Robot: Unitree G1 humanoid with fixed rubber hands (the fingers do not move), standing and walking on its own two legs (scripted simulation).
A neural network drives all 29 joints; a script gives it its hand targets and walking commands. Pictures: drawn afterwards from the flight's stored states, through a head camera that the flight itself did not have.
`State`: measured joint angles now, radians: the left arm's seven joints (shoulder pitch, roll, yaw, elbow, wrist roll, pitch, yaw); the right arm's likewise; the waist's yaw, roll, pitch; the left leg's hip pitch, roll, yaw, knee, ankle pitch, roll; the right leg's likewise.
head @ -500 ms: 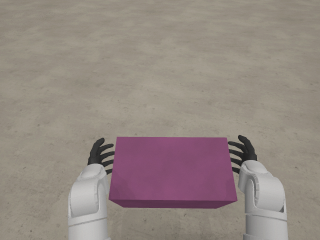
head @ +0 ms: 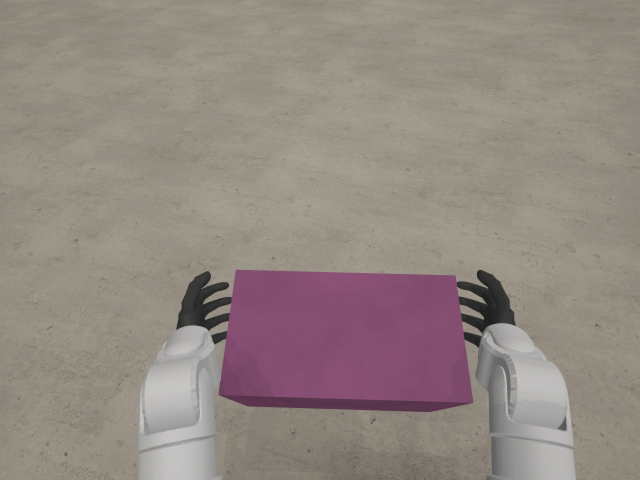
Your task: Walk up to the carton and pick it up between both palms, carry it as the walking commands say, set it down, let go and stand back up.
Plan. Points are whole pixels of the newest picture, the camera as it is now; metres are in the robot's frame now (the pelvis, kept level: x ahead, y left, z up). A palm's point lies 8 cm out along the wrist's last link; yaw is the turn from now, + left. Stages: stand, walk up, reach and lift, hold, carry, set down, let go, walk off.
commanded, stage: carry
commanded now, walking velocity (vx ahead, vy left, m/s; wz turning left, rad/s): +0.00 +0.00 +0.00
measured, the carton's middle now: (341, 347) +0.30 +0.00 -0.04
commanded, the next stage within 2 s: hold in 1.58 s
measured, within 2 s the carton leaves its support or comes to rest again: neither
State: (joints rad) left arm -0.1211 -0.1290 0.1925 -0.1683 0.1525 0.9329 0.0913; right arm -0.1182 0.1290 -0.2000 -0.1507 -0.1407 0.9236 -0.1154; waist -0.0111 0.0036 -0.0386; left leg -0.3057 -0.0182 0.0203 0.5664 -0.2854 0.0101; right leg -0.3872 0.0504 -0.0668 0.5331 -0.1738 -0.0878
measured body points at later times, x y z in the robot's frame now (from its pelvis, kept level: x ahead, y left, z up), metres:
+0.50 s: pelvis +0.01 -0.01 +0.00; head +0.00 -0.02 +0.45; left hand +0.29 +0.16 +0.05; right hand +0.29 -0.20 +0.05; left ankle +0.01 +0.11 -0.73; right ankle +0.07 -0.06 -0.73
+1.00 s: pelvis +0.02 -0.02 +0.00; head +0.02 -0.04 +0.45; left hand +0.30 +0.15 +0.05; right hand +0.30 -0.21 +0.04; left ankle +0.01 +0.11 -0.73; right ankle +0.07 -0.06 -0.73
